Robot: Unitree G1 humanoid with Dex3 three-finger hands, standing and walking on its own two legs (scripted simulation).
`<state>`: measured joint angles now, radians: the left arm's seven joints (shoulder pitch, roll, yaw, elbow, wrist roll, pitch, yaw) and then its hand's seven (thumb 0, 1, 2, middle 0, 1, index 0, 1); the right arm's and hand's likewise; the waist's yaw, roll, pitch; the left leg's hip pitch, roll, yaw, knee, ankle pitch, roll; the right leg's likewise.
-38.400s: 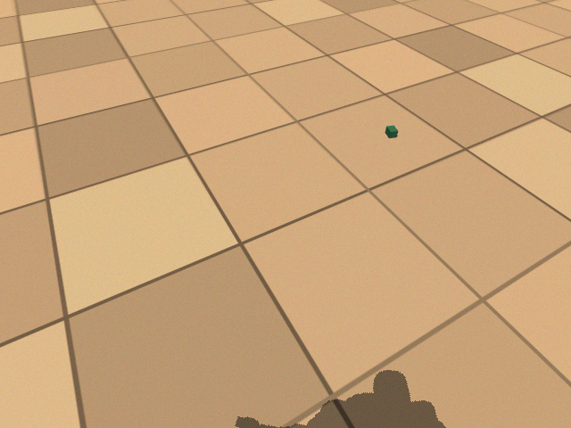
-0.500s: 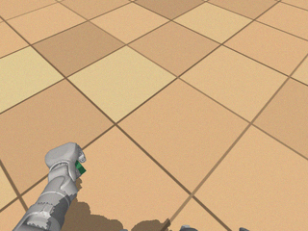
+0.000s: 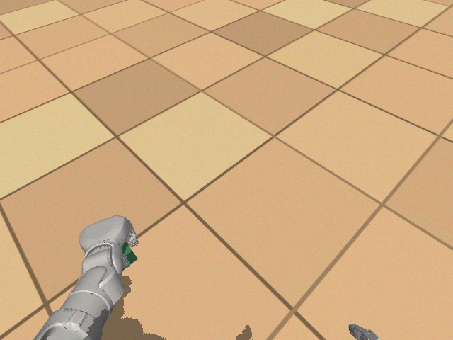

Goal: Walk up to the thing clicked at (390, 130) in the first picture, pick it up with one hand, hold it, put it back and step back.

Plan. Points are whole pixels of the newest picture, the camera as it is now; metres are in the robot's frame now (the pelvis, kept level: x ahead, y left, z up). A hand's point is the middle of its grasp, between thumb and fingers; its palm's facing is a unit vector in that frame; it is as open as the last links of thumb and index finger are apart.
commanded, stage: hold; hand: left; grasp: from above
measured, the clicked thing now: (116, 256) +0.33 +0.25 -0.10
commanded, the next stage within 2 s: crouch in 1.60 s
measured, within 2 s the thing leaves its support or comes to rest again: neither
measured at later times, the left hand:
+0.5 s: hand (115, 257) +0.30 +0.22 -0.03, palm faces -0.39 -0.18 -0.90, open 5.7 cm
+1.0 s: hand (110, 258) +0.29 +0.22 -0.01, palm faces -0.39 -0.17 -0.90, open 5.6 cm
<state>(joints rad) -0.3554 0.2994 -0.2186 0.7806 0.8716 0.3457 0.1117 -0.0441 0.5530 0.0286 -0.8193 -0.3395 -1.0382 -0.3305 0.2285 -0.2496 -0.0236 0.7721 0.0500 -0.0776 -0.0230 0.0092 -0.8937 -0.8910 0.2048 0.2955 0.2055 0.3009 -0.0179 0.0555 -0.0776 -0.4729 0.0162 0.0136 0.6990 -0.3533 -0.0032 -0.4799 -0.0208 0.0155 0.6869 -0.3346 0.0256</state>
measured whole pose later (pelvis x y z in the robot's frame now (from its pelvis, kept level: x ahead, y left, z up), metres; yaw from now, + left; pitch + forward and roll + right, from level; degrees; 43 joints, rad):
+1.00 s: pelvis -0.01 -0.01 +0.01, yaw +0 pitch +2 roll +0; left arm -0.26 0.34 -0.26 0.53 0.89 0.39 -0.06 -0.03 0.56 0.04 -0.77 -0.41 -1.06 -0.40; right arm 0.19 -0.26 0.00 0.71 0.06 -0.06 -0.03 0.01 -0.90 -0.89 0.20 0.30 0.20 0.30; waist 0.02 0.07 -0.03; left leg -0.31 0.02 0.02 0.54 -0.27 -0.01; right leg -0.33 -0.02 0.02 0.56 -0.27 0.02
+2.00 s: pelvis -0.01 -0.01 +0.01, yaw +0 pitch +3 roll +0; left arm -0.32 0.33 -0.24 0.72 0.93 0.28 0.00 -0.03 0.53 0.07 -0.81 -0.36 -1.11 -0.38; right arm 0.19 -0.25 -0.01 0.70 0.06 -0.05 -0.02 0.01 -0.88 -0.89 0.20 0.30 0.21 0.30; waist 0.00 0.04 -0.01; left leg -0.34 0.02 0.02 0.55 -0.27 -0.01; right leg -0.36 -0.02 0.02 0.56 -0.26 0.02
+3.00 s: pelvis -0.08 +0.00 -0.33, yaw -2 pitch +39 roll -5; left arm -0.98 0.61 0.12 1.41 1.09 0.06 0.40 -0.07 0.55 0.02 -0.88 -0.25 -1.11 -0.24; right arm 0.15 -0.26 0.01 0.75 -0.09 -0.12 0.09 0.00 -0.88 -0.89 0.21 0.29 0.21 0.30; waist -0.21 0.03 -0.13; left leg -2.09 0.00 -0.08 2.10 -0.69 -0.01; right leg -2.05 -0.02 -0.03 2.04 -0.67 0.04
